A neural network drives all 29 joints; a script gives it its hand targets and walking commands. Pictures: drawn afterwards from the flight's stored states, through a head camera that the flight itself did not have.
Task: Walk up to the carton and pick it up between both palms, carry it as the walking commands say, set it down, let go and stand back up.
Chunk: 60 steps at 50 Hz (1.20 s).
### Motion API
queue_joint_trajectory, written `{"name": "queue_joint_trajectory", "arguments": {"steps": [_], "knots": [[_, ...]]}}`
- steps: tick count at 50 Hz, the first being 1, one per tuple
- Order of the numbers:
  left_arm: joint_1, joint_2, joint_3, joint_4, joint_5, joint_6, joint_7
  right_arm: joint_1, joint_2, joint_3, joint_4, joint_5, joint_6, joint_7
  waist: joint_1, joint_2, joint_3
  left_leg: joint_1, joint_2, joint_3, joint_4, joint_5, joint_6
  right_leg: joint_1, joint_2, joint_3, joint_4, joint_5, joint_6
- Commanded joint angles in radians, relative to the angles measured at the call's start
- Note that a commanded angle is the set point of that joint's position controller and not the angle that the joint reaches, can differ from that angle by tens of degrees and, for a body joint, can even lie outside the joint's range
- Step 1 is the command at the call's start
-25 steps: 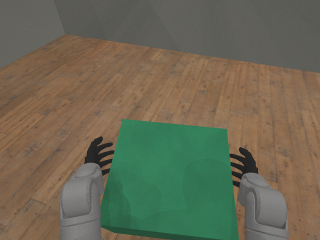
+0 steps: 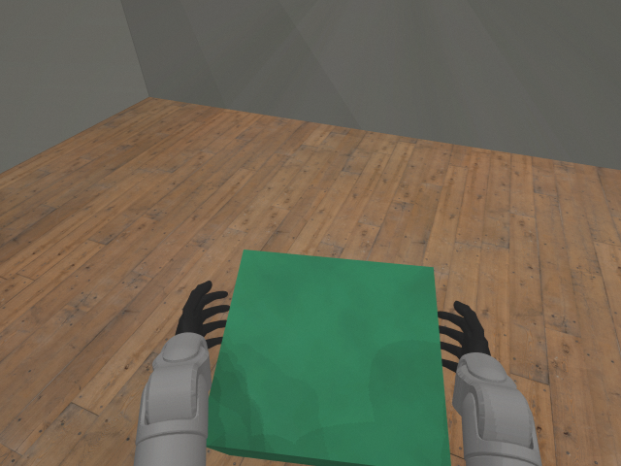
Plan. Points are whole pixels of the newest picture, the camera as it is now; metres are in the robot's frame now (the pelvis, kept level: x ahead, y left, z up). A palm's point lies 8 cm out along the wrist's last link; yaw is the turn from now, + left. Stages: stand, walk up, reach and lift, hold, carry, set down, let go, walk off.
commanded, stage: hold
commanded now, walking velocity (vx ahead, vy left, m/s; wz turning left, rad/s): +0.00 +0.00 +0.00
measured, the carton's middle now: (327, 365) +0.31 +0.01 -0.04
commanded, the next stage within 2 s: set down in 0.24 s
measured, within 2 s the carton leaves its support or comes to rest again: neither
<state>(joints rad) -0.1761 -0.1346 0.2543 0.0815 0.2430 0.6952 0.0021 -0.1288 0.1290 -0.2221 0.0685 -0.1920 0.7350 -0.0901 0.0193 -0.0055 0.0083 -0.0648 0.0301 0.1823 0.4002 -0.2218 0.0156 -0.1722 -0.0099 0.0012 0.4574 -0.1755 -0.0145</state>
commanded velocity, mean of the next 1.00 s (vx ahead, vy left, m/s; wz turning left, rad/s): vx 0.00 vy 0.00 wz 0.00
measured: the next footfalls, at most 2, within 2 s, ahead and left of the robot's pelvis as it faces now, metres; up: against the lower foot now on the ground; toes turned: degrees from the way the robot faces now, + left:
none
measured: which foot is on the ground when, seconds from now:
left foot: down 0.00-1.00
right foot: down 0.00-1.00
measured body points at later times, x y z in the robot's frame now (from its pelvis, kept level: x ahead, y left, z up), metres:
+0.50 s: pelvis +0.01 +0.00 +0.00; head -0.02 -0.01 +0.45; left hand +0.30 +0.19 +0.03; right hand +0.29 -0.17 +0.01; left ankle +0.01 +0.11 -0.74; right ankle +0.05 -0.11 -0.74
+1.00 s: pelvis +0.01 +0.01 -0.01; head +0.12 +0.02 +0.43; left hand +0.33 +0.21 -0.06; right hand +0.32 -0.15 -0.07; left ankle +0.01 +0.11 -0.74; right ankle +0.05 -0.11 -0.74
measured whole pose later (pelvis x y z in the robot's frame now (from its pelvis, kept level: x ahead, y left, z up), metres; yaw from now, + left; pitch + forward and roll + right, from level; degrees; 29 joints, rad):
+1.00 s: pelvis +0.01 +0.01 -0.01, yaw +1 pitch +11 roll -1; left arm -0.31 -0.14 0.42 0.34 0.29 0.36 -0.06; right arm -0.24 0.11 -0.31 0.35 -0.21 0.35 0.02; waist 0.02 0.00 0.04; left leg -0.48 0.03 0.11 0.57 -0.28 0.03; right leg -0.53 0.01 0.00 0.52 -0.17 -0.01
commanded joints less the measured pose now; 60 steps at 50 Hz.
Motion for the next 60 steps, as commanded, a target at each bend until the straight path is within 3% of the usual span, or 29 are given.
{"name": "queue_joint_trajectory", "arguments": {"steps": [1,9,10,11,12,13,14,17,18,19,20,22,23,24,26,30,33,34,38,39,43,44,48,49,51,54,57,59,60], "knots": [[-0.506,-0.814,-0.494,0.213,-0.189,-0.016,-0.265,-0.723,0.729,0.571,0.064,0.194,-0.058,0.366,0.03,0.012,-0.15,-0.14,-0.09,-0.24,-0.165,-0.084,0.027,0.241,0.081,0.078,-0.159,-0.049,-0.018],[-0.724,-0.833,-0.515,0.197,-0.243,-0.061,-0.317,-0.824,0.855,0.588,0.105,0.218,-0.083,0.368,0.035,0.058,-0.237,-0.126,-0.087,-0.236,-0.118,-0.098,0.033,0.192,0.052,0.1,-0.138,-0.086,-0.011],[-0.638,-0.848,-0.525,0.2,-0.241,-0.058,-0.325,-0.841,0.857,0.599,0.036,0.225,-0.089,0.364,0.012,-0.051,-0.28,-0.074,-0.088,-0.237,-0.083,-0.03,0.024,0.175,0.049,0.098,-0.144,-0.051,-0.001],[-0.571,-0.831,-0.464,0.288,-0.205,-0.039,-0.329,-0.818,0.863,0.59,0.104,0.219,-0.067,0.368,0.064,0.003,-0.24,-0.122,-0.088,-0.224,-0.115,-0.033,0.029,0.216,0.037,0.099,-0.151,-0.02,0.006],[-0.643,-0.834,-0.496,0.259,-0.225,-0.05,-0.335,-0.744,0.864,0.56,0.159,0.198,-0.062,0.366,0.007,0.03,-0.25,-0.12,-0.085,-0.238,-0.129,-0.051,0.027,0.239,0.039,0.102,-0.16,-0.018,0.004],[-0.459,-0.811,-0.446,0.274,-0.202,-0.034,-0.328,-0.651,0.878,0.585,0.144,0.21,-0.068,0.378,0.054,-0.089,-0.243,-0.056,-0.065,-0.258,-0.116,0.149,0.026,0.218,0.073,0.078,-0.128,0.13,-0.002],[-0.501,-0.809,-0.482,0.235,-0.212,-0.036,-0.331,-0.618,0.849,0.543,0.155,0.186,-0.072,0.377,0.012,-0.105,-0.239,-0.027,-0.054,-0.268,-0.105,0.141,0.015,0.155,0.071,0.089,-0.137,0.095,-0.015],[-0.411,-0.838,-0.405,0.327,-0.156,-0.028,-0.333,-0.679,0.78,0.531,0.121,0.186,-0.1,0.389,0.061,0.005,-0.211,-0.104,-0.063,-0.254,-0.115,0.101,0.007,0.22,0.071,0.082,-0.119,0.102,-0.028],[-0.498,-0.845,-0.443,0.282,-0.186,-0.053,-0.333,-0.673,0.798,0.51,0.154,0.176,-0.103,0.394,0.017,-0.059,-0.223,-0.068,-0.057,-0.27,-0.116,0.064,0.013,0.156,0.086,0.073,-0.114,0.046,-0.027],[-0.504,-0.852,-0.449,0.268,-0.179,-0.059,-0.326,-0.634,0.764,0.491,0.177,0.178,-0.115,0.399,0.012,0.01,-0.24,-0.087,-0.049,-0.278,-0.123,0.078,0.004,0.168,0.093,0.073,-0.099,0.069,-0.033],[-0.505,-0.836,-0.436,0.248,-0.181,-0.065,-0.327,-0.646,0.775,0.501,0.163,0.169,-0.117,0.405,0.024,-0.054,-0.239,-0.069,-0.05,-0.27,-0.112,0.063,0.005,0.163,0.098,0.073,-0.107,0.044,-0.028],[-0.499,-0.796,-0.403,0.272,-0.144,-0.077,-0.326,-0.645,0.764,0.495,0.201,0.153,-0.133,0.405,0.069,0.013,-0.165,-0.142,-0.066,-0.245,-0.105,0.055,0.005,0.158,0.08,0.086,-0.111,0.03,-0.038],[-0.506,-0.845,-0.419,0.325,-0.147,-0.085,-0.323,-0.657,0.749,0.457,0.194,0.14,-0.154,0.396,0.001,0.026,-0.184,-0.119,-0.047,-0.272,-0.11,0.036,0.003,0.164,0.092,0.076,-0.086,0.055,-0.039],[-0.548,-0.833,-0.408,0.286,-0.169,-0.119,-0.328,-0.714,0.759,0.497,0.163,0.156,-0.177,0.405,0.052,-0.035,-0.259,-0.149,-0.067,-0.259,-0.074,0.064,0.011,0.191,0.084,0.096,-0.077,0.065,-0.036],[-0.538,-0.839,-0.403,0.346,-0.154,-0.134,-0.329,-0.724,0.785,0.483,0.186,0.136,-0.197,0.395,0.032,-0.056,-0.231,-0.168,-0.067,-0.256,-0.06,0.089,0.014,0.164,0.089,0.077,-0.067,0.079,-0.023],[-0.554,-0.804,-0.343,0.391,-0.118,-0.173,-0.319,-0.728,0.769,0.455,0.286,0.125,-0.239,0.406,0.066,0.011,-0.17,-0.222,-0.071,-0.255,-0.026,0.066,0.012,0.062,0.077,0.088,-0.042,0.033,-0.039],[-0.582,-0.814,-0.349,0.398,-0.119,-0.198,-0.335,-0.734,0.752,0.428,0.264,0.097,-0.267,0.392,0.008,0.029,-0.249,-0.272,-0.074,-0.248,-0.001,0.018,0.025,0.105,0.078,0.08,-0.019,0.024,-0.035],[-0.59,-0.797,-0.336,0.396,-0.108,-0.22,-0.33,-0.74,0.765,0.421,0.308,0.093,-0.275,0.395,0.021,-0.034,-0.234,-0.269,-0.076,-0.254,0.02,0.061,0.026,0.048,0.081,0.079,-0.012,0.049,-0.026],[-0.608,-0.808,-0.353,0.394,-0.106,-0.263,-0.312,-0.769,0.706,0.423,0.28,0.096,-0.333,0.405,0.026,0.059,-0.321,-0.264,-0.091,-0.261,0.054,0.119,0.013,0.0,0.089,0.065,0.055,0.107,-0.04],[-0.577,-0.838,-0.351,0.438,-0.116,-0.26,-0.313,-0.734,0.673,0.367,0.312,0.072,-0.338,0.397,-0.036,0.045,-0.291,-0.291,-0.089,-0.276,0.065,0.119,0.009,-0.024,0.096,0.063,0.066,0.097,-0.045],[-0.51,-0.782,-0.373,0.392,-0.101,-0.31,-0.297,-0.612,0.667,0.371,0.333,0.051,-0.381,0.392,-0.013,0.094,-0.402,-0.25,-0.092,-0.277,0.092,0.312,0.007,-0.046,0.089,0.06,0.084,0.272,-0.039],[-0.586,-0.794,-0.371,0.377,-0.118,-0.329,-0.29,-0.669,0.615,0.317,0.329,0.029,-0.402,0.394,-0.085,0.056,-0.364,-0.294,-0.078,-0.296,0.107,0.279,0.002,-0.098,0.097,0.052,0.108,0.237,-0.043],[-0.539,-0.775,-0.401,0.378,-0.12,-0.382,-0.265,-0.636,0.598,0.341,0.355,0.068,-0.453,0.399,-0.027,0.111,-0.456,-0.267,-0.086,-0.301,0.171,0.471,-0.008,-0.224,0.097,0.056,0.152,0.307,-0.038],[-0.545,-0.816,-0.431,0.391,-0.137,-0.389,-0.266,-0.641,0.594,0.337,0.322,0.056,-0.468,0.385,-0.094,0.059,-0.471,-0.292,-0.082,-0.319,0.199,0.427,0.002,-0.252,0.09,0.067,0.166,0.296,-0.042],[-0.476,-0.838,-0.436,0.39,-0.12,-0.4,-0.26,-0.728,0.592,0.386,0.219,0.095,-0.497,0.394,-0.032,0.066,-0.622,-0.253,-0.096,-0.315,0.243,0.518,0.004,-0.283,0.104,0.043,0.223,0.359,-0.035],[-0.561,-0.822,-0.499,0.317,-0.142,-0.436,-0.241,-0.569,0.559,0.331,0.369,0.062,-0.517,0.401,-0.088,0.17,-0.709,-0.209,-0.088,-0.332,0.283,0.651,-0.033,-0.404,0.104,0.063,0.206,0.385,-0.049],[-0.526,-0.824,-0.546,0.336,-0.151,-0.465,-0.227,-0.659,0.584,0.384,0.232,0.096,-0.551,0.388,-0.114,0.06,-0.775,-0.272,-0.083,-0.347,0.325,0.649,-0.01,-0.44,0.119,0.053,0.276,0.396,-0.027],[-0.564,-0.787,-0.479,0.346,-0.134,-0.461,-0.229,-0.746,0.555,0.381,0.263,0.104,-0.538,0.394,-0.029,0.051,-0.731,-0.398,-0.114,-0.3,0.313,0.483,-0.009,-0.446,0.113,0.05,0.279,0.333,-0.022],[-0.595,-0.809,-0.535,0.357,-0.158,-0.465,-0.233,-0.658,0.512,0.359,0.311,0.085,-0.543,0.393,-0.13,0.045,-0.712,-0.385,-0.091,-0.337,0.324,0.537,-0.014,-0.531,0.111,0.039,0.285,0.328,-0.02]]}}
